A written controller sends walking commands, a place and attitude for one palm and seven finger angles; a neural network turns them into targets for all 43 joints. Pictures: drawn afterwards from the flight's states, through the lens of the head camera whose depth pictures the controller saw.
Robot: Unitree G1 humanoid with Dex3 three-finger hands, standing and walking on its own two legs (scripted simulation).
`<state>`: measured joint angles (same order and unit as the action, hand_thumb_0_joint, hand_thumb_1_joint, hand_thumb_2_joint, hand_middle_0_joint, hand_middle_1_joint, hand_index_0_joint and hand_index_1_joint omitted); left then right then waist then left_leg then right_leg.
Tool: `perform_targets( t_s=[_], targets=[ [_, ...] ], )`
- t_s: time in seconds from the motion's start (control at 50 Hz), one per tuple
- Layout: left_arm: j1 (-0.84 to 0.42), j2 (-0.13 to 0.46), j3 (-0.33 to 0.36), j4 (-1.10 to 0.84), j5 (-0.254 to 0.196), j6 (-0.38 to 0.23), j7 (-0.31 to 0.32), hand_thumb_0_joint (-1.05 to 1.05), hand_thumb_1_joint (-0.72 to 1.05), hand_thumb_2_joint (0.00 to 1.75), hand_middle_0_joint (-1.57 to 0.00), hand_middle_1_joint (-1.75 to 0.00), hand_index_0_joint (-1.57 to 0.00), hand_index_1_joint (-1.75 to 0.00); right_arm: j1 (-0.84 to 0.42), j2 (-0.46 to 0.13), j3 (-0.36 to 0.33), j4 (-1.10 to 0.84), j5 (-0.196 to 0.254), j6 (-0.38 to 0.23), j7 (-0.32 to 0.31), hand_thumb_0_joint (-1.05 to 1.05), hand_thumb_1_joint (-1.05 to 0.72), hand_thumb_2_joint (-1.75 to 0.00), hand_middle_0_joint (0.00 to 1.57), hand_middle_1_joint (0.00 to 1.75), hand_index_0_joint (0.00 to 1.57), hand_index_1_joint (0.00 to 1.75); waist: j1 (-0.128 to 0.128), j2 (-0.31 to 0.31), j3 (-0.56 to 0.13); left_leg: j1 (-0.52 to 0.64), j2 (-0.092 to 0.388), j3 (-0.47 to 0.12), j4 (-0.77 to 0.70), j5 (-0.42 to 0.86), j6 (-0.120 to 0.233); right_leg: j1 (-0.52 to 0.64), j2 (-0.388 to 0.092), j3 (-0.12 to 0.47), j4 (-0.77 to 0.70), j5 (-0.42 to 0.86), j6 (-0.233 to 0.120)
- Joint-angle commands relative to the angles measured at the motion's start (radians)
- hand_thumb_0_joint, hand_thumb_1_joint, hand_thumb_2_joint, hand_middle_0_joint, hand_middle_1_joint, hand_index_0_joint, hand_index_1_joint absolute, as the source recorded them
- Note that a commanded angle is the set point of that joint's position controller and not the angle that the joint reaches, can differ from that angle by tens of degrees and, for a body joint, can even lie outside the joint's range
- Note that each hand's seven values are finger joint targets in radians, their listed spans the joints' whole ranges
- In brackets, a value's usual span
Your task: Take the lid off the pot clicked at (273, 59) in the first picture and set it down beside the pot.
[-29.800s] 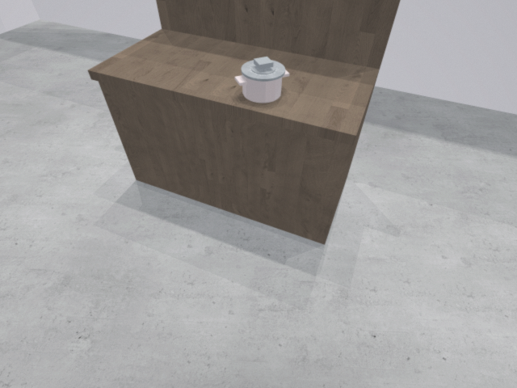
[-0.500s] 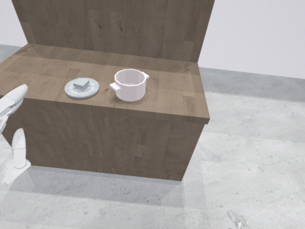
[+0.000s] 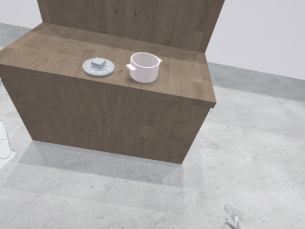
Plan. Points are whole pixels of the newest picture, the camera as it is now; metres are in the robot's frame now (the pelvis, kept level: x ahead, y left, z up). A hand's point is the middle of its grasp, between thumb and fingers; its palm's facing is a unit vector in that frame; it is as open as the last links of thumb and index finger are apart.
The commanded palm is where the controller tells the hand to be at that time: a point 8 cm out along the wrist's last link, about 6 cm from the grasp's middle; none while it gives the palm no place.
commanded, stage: stop stepping back and stand still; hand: left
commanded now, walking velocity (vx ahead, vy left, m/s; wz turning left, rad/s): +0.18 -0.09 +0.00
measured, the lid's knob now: (98, 62) +0.86 +0.30 -0.04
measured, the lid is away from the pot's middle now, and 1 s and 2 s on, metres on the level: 0.23 0.23 0.23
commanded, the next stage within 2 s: let the arm hang, fingers relaxed in 0.46 s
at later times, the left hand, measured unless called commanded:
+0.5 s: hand out of the picture +0.01 +0.22 -0.15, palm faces -0.05 -0.99 -0.11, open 7.1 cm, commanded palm none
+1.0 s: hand out of the picture +0.08 +0.16 -0.14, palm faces +0.06 -0.98 -0.20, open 7.1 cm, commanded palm none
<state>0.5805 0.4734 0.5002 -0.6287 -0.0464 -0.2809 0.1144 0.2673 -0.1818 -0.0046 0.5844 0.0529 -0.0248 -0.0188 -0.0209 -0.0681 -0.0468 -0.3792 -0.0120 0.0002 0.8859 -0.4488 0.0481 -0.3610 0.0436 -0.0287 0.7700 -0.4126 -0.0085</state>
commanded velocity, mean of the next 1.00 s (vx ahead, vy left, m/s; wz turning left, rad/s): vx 0.07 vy -0.06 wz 0.00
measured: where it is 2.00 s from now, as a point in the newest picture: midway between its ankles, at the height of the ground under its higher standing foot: outside the picture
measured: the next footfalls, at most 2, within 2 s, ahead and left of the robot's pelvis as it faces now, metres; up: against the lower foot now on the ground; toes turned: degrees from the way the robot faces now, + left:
right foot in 0.80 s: +0.02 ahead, -0.12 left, +0.00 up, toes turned +3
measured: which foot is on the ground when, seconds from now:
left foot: down 0.00-1.00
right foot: down 0.00-0.02, up 0.04-0.78, down 0.80-1.00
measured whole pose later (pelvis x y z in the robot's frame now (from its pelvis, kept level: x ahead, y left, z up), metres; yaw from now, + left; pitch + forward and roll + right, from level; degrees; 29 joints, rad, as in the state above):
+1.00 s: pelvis +0.02 -0.01 +0.03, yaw +1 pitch +1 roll +0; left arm 0.24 0.14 0.04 1.02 0.00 -0.03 0.06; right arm 0.37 -0.08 -0.03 1.08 -0.01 -0.02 -0.04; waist -0.04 0.00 -0.03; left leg -0.19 -0.06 0.01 0.49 -0.32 0.06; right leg -0.19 0.04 0.03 0.50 -0.33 -0.03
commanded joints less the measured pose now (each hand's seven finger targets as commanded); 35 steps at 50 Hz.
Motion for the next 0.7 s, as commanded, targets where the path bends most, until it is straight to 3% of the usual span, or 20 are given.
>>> perform_targets(
  t_s=[0.0, 0.02, 0.04, 0.06, 0.08, 0.1, 0.12, 0.14, 0.16, 0.18, 0.24, 0.32, 0.36, 0.4, 0.48, 0.54, 0.64, 0.68],
  targets=[
    [-0.134, 0.069, -0.039, -0.247, 0.009, -0.060, 0.030, 0.00, 0.90, 0.90, -0.20, -0.30, -0.20, -0.30, -0.130, -0.116, -0.045, -0.180, -0.021, -0.123, -0.027, 0.00, -0.90, -0.90, 0.20, 0.30, 0.20, 0.30, -0.011, 0.400, 0.015, 0.311, 0.203, -0.221, -0.532, 0.396, 0.044, -0.265, 0.020, -0.004, 0.345, -0.102, -0.037],
    [-0.272, -0.267, -0.373, 0.503, 0.121, 0.174, -0.035, 0.00, 0.90, 0.90, -0.20, -0.30, -0.20, -0.30, 0.018, -0.203, -0.085, 0.008, -0.073, -0.135, 0.033, 0.00, -0.90, -0.90, 0.20, 0.30, 0.20, 0.30, -0.151, 0.277, 0.070, 0.249, 0.211, -0.291, -0.366, 0.820, 0.056, -0.438, -0.016, 0.046, 0.508, -0.092, -0.009],
    [-0.275, -0.213, -0.352, 0.553, 0.140, 0.272, -0.071, 0.00, 0.90, 0.90, -0.20, -0.30, -0.20, -0.30, 0.103, -0.211, -0.081, 0.003, -0.087, -0.058, 0.020, 0.00, -0.90, -0.90, 0.20, 0.30, 0.20, 0.30, -0.127, 0.287, -0.006, 0.293, 0.279, -0.522, -0.375, 0.868, 0.054, -0.524, -0.008, 0.062, 0.613, -0.164, 0.006],
    [-0.304, -0.197, -0.357, 0.555, 0.135, 0.296, -0.084, 0.00, 0.90, 0.90, -0.20, -0.30, -0.20, -0.30, 0.104, -0.203, -0.080, -0.017, -0.090, -0.037, 0.007, 0.00, -0.90, -0.90, 0.20, 0.30, 0.20, 0.30, -0.127, 0.143, 0.014, 0.301, 0.264, -0.506, -0.369, 0.900, 0.048, -0.523, 0.009, 0.084, 0.661, -0.139, 0.013],
    [-0.330, -0.194, -0.370, 0.618, 0.113, 0.301, -0.089, 0.00, 0.90, 0.90, -0.20, -0.30, -0.20, -0.30, 0.114, -0.205, -0.083, -0.026, -0.092, -0.027, 0.004, 0.00, -0.90, -0.90, 0.20, 0.30, 0.20, 0.30, -0.101, -0.025, -0.024, 0.309, 0.291, -0.488, -0.378, 0.841, 0.070, -0.533, -0.009, 0.103, 0.654, -0.107, 0.018],
    [-0.323, -0.210, -0.376, 0.701, 0.102, 0.305, -0.096, 0.00, 0.90, 0.90, -0.20, -0.30, -0.20, -0.30, 0.102, -0.213, -0.084, -0.042, -0.100, -0.014, 0.007, 0.00, -0.90, -0.90, 0.20, 0.30, 0.20, 0.30, -0.078, -0.090, -0.040, 0.312, 0.282, -0.427, -0.378, 0.687, 0.085, -0.522, -0.012, 0.112, 0.682, -0.059, 0.037],
    [-0.343, -0.218, -0.383, 0.770, 0.099, 0.309, -0.104, 0.00, 0.90, 0.90, -0.20, -0.30, -0.20, -0.30, 0.070, -0.204, -0.084, -0.031, -0.098, -0.012, 0.005, 0.00, -0.90, -0.90, 0.20, 0.30, 0.20, 0.30, -0.063, -0.093, -0.009, 0.239, 0.263, -0.431, -0.419, 0.480, 0.112, -0.506, -0.021, 0.130, 0.710, -0.005, 0.046],
    [-0.345, -0.216, -0.389, 0.832, 0.099, 0.319, -0.112, 0.00, 0.90, 0.90, -0.20, -0.30, -0.20, -0.30, 0.040, -0.197, -0.079, -0.028, -0.099, -0.011, 0.006, 0.00, -0.90, -0.90, 0.20, 0.30, 0.20, 0.30, -0.036, -0.066, 0.012, 0.173, 0.239, -0.392, -0.461, 0.291, 0.093, -0.497, -0.017, 0.150, 0.744, 0.089, 0.053],
    [-0.359, -0.215, -0.398, 0.885, 0.098, 0.329, -0.119, 0.00, 0.90, 0.90, -0.20, -0.30, -0.20, -0.30, 0.002, -0.187, -0.074, -0.015, -0.094, -0.012, 0.001, 0.00, -0.90, -0.90, 0.20, 0.30, 0.20, 0.30, -0.016, -0.020, 0.068, 0.066, 0.223, -0.396, -0.536, 0.067, 0.088, -0.491, -0.026, 0.171, 0.769, 0.169, 0.057],
    [-0.362, -0.201, -0.406, 0.930, 0.098, 0.340, -0.124, 0.00, 0.90, 0.90, -0.20, -0.30, -0.20, -0.30, -0.023, -0.175, -0.060, -0.008, -0.090, -0.012, -0.005, 0.00, -0.90, -0.90, 0.20, 0.30, 0.20, 0.30, 0.002, 0.072, 0.100, -0.009, 0.197, -0.378, -0.569, 0.000, 0.065, -0.486, -0.019, 0.175, 0.786, 0.234, 0.061],
    [-0.359, -0.159, -0.421, 1.072, 0.095, 0.347, -0.134, 0.00, 0.90, 0.90, -0.20, -0.30, -0.20, -0.30, 0.013, -0.175, -0.053, 0.054, -0.079, -0.024, -0.022, 0.00, -0.90, -0.90, 0.20, 0.30, 0.20, 0.30, 0.010, 0.164, 0.118, -0.041, 0.191, -0.379, -0.622, -0.120, 0.027, -0.525, -0.020, 0.174, 0.778, 0.306, 0.062],
    [-0.354, -0.137, -0.441, 1.210, 0.090, 0.327, -0.139, 0.00, 0.90, 0.90, -0.20, -0.30, -0.20, -0.30, 0.122, -0.184, -0.068, 0.133, -0.065, -0.036, -0.035, 0.00, -0.90, -0.90, 0.20, 0.30, 0.20, 0.30, -0.024, 0.223, 0.035, 0.142, 0.181, -0.378, -0.649, -0.166, 0.029, -0.557, -0.046, 0.135, 0.602, 0.296, 0.059],
    [-0.329, -0.162, -0.435, 1.264, 0.091, 0.315, -0.139, 0.00, 0.90, 0.90, -0.20, -0.30, -0.20, -0.30, 0.174, -0.169, -0.076, 0.170, -0.069, -0.038, -0.039, 0.00, -0.90, -0.90, 0.20, 0.30, 0.20, 0.30, -0.042, 0.274, -0.016, 0.222, 0.167, -0.347, -0.645, -0.162, 0.035, -0.544, -0.047, 0.103, 0.521, 0.267, 0.054],
    [-0.333, -0.170, -0.440, 1.302, 0.088, 0.309, -0.139, 0.00, 0.90, 0.90, -0.20, -0.30, -0.20, -0.30, 0.235, -0.152, -0.078, 0.206, -0.070, -0.033, -0.045, 0.00, -0.90, -0.90, 0.20, 0.30, 0.20, 0.30, -0.058, 0.266, -0.045, 0.297, 0.166, -0.362, -0.655, -0.164, 0.012, -0.536, -0.044, 0.093, 0.456, 0.242, 0.051],
    [-0.363, -0.189, -0.453, 1.373, 0.081, 0.310, -0.139, 0.00, 0.90, 0.90, -0.20, -0.30, -0.20, -0.30, 0.288, -0.122, -0.073, 0.272, -0.077, -0.029, -0.047, 0.00, -0.90, -0.90, 0.20, 0.30, 0.20, 0.30, -0.061, 0.221, 0.031, 0.270, 0.176, -0.372, -0.692, -0.146, 0.026, -0.470, -0.057, 0.063, 0.303, 0.193, 0.053],
    [-0.389, -0.203, -0.468, 1.417, 0.075, 0.313, -0.136, 0.00, 0.90, 0.90, -0.20, -0.30, -0.20, -0.30, 0.305, -0.115, -0.068, 0.318, -0.079, -0.023, -0.044, 0.00, -0.90, -0.90, 0.20, 0.30, 0.20, 0.30, -0.054, 0.207, 0.085, 0.193, 0.193, -0.364, -0.721, -0.143, 0.058, -0.350, -0.082, 0.038, 0.139, 0.132, 0.042],
    [-0.388, -0.219, -0.479, 1.483, 0.066, 0.311, -0.123, 0.00, 0.90, 0.90, -0.20, -0.30, -0.20, -0.30, 0.303, -0.112, -0.067, 0.381, -0.081, -0.011, -0.034, 0.00, -0.90, -0.90, 0.20, 0.30, 0.20, 0.30, -0.040, 0.177, 0.078, 0.133, 0.197, -0.341, -0.716, -0.085, 0.089, -0.125, -0.061, 0.017, -0.071, 0.037, 0.021],
    [-0.360, -0.226, -0.480, 1.511, 0.061, 0.305, -0.114, 0.00, 0.90, 0.90, -0.20, -0.30, -0.20, -0.30, 0.291, -0.104, -0.065, 0.405, -0.080, -0.007, -0.029, 0.00, -0.90, -0.90, 0.20, 0.30, 0.20, 0.30, -0.020, 0.146, 0.075, 0.095, 0.189, -0.313, -0.686, -0.010, 0.088, -0.011, -0.051, 0.026, -0.171, 0.056, 0.011]
  ],
)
